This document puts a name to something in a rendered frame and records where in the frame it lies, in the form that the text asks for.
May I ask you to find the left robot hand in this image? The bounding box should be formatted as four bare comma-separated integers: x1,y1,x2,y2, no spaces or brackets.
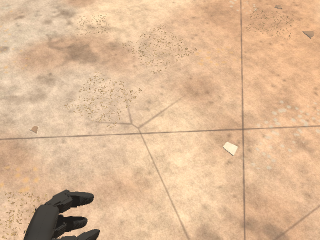
23,189,100,240

